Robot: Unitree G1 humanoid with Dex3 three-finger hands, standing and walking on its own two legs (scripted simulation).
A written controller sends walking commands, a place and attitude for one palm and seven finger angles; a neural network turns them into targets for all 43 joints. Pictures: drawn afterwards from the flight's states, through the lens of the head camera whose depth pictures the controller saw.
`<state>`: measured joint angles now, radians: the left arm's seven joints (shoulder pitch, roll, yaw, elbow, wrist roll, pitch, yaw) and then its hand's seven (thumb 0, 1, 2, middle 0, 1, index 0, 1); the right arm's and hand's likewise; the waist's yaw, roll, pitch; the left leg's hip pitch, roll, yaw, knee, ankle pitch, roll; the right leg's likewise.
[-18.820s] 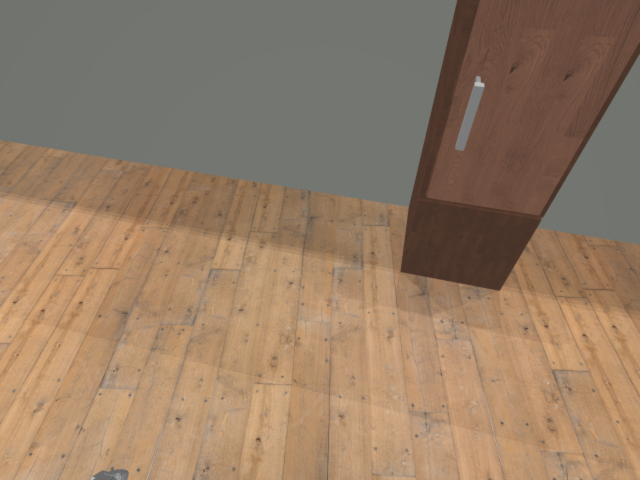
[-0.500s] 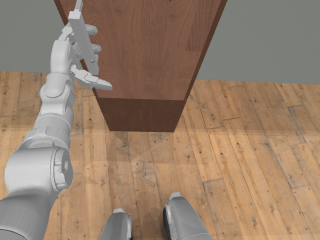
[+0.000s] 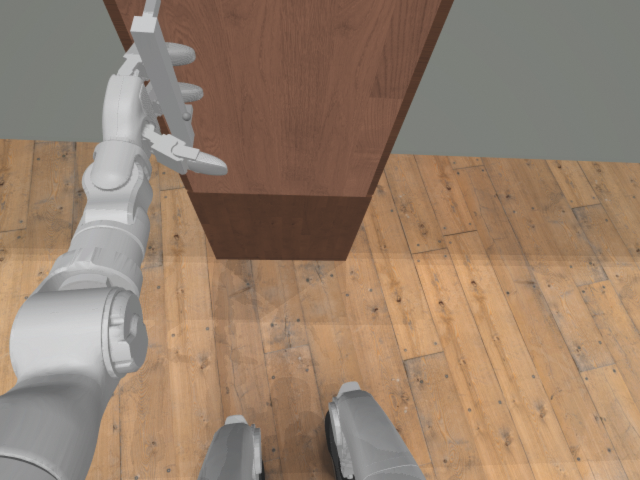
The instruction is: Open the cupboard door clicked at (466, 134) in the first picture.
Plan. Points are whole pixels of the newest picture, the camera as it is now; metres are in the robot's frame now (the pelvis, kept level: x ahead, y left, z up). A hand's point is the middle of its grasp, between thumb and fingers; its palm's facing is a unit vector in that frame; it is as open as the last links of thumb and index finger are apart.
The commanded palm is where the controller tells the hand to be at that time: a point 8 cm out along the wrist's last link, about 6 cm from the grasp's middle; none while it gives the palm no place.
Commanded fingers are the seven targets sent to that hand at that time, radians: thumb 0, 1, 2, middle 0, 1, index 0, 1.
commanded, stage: slide the fingers in behind the handle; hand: left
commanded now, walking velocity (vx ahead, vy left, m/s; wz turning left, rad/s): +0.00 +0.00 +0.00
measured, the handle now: (170, 79) +0.59 +0.11 +0.07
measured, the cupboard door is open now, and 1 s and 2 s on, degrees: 0 0 46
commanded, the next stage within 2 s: close the thumb around the handle in 0.02 s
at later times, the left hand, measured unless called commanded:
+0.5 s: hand (187, 114) +0.54 +0.09 +0.07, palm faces -0.13 -0.99 -0.03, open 10.0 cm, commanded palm +0.52 +0.14 +0.07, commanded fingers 0.00 0.62 0.78 -0.38 -1.32 -0.38 -1.32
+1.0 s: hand (186, 116) +0.54 +0.09 +0.07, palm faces -0.13 -0.99 -0.03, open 5.7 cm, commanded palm +0.51 +0.15 +0.07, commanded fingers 0.00 0.90 0.90 -0.40 -1.35 -0.40 -1.35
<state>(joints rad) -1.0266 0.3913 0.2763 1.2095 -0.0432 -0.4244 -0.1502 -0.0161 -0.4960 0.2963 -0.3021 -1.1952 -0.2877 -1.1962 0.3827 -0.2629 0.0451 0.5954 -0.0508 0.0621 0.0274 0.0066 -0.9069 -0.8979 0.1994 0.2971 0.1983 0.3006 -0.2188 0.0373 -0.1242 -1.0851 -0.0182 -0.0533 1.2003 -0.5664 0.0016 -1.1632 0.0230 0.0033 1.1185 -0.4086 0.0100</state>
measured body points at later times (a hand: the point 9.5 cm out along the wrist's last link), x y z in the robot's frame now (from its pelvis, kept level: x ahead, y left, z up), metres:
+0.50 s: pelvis +0.01 +0.00 +0.00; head +0.16 +0.01 +0.43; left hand +0.54 +0.15 +0.07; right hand +0.00 -0.25 -0.11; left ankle -0.01 +0.12 -0.64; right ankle +0.06 -0.13 -0.64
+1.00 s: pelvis +0.01 +0.00 +0.00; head +0.16 +0.00 +0.43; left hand +0.54 +0.15 +0.07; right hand +0.01 -0.26 -0.11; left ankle -0.01 +0.12 -0.64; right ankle +0.06 -0.13 -0.64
